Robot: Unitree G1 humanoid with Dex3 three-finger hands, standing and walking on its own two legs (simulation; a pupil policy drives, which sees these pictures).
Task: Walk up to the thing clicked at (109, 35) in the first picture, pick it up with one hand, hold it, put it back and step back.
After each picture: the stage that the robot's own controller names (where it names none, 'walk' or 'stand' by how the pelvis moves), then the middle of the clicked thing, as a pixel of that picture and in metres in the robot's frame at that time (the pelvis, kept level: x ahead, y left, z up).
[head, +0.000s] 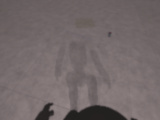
stand; (109, 34) +1.98 -0.45 -0.72
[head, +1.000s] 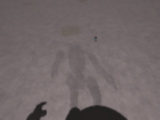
walk; (95, 39) +1.89 +0.03 -0.70
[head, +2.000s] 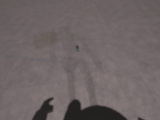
walk; (77, 48) +1.30 +0.35 -0.71
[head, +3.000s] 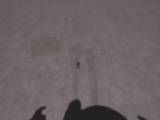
walk; (78, 65) +0.85 +0.26 -0.71
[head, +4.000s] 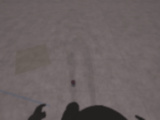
walk; (73, 83) +0.50 +0.21 -0.70
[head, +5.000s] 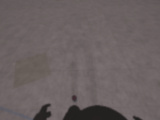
stand; (74, 98) +0.30 +0.19 -0.71
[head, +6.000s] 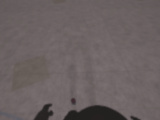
stand; (73, 101) +0.29 +0.19 -0.73
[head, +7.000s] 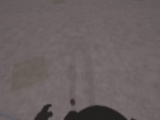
stand; (72, 102) +0.28 +0.20 -0.73
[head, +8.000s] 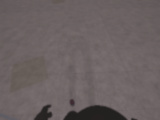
stand; (72, 102) +0.27 +0.21 -0.73
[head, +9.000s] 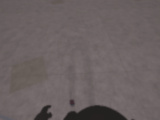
stand; (72, 103) +0.27 +0.21 -0.73
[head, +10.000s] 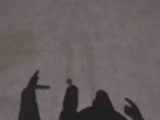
go down; (69, 81) +0.31 +0.20 -0.57
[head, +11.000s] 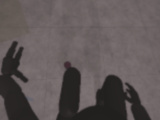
go down; (67, 66) +0.36 +0.23 -0.32
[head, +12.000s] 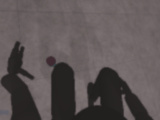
close in; (51, 62) +0.34 +0.26 -0.25
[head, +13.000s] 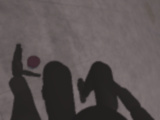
close; (33, 62) +0.33 +0.27 -0.21
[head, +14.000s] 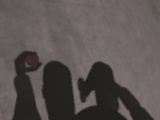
lift; (32, 61) +0.33 +0.28 -0.21
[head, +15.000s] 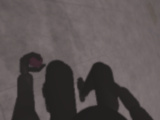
lift; (36, 62) +0.32 +0.26 -0.21
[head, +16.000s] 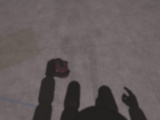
lift; (62, 70) +0.31 +0.19 +0.00
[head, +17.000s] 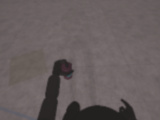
hold; (67, 71) +0.32 +0.17 +0.02
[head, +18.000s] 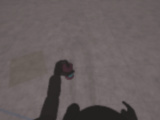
hold; (68, 71) +0.33 +0.17 +0.01
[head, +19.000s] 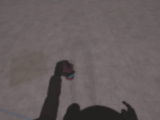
hold; (69, 72) +0.32 +0.17 +0.00
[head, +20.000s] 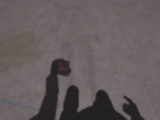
crouch; (65, 69) +0.34 +0.18 -0.06
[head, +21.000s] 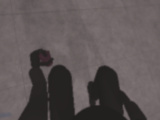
lower; (46, 59) +0.37 +0.26 -0.16
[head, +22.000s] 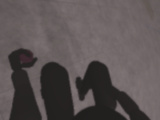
lower; (27, 59) +0.36 +0.29 -0.22
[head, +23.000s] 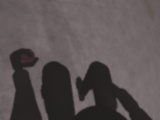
lower; (28, 59) +0.35 +0.29 -0.22
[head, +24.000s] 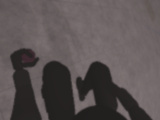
lower; (29, 59) +0.35 +0.29 -0.22
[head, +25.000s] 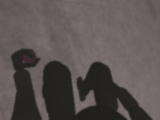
lower; (30, 59) +0.34 +0.29 -0.22
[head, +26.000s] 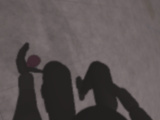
withdraw; (33, 62) +0.33 +0.27 -0.22
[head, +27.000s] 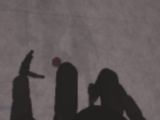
stand; (56, 62) +0.34 +0.24 -0.26
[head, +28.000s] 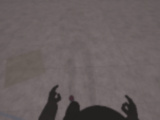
stand; (71, 98) +0.28 +0.18 -0.64
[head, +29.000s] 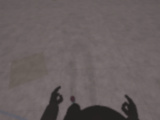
stand; (72, 99) +0.30 +0.19 -0.66
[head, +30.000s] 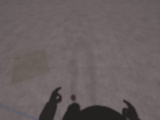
stand; (73, 98) +0.29 +0.19 -0.68
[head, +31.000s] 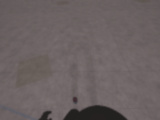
walk; (75, 100) +0.32 +0.18 -0.72
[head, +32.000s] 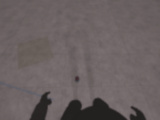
walk; (77, 79) +0.46 +0.15 -0.71
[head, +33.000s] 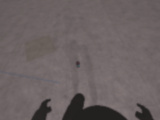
walk; (78, 64) +0.77 +0.26 -0.69
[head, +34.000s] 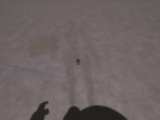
stand; (78, 62) +0.95 +0.22 -0.70
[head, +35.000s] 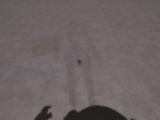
stand; (79, 63) +0.94 +0.21 -0.73
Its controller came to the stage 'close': yes
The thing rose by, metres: 0.70
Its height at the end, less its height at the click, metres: +0.00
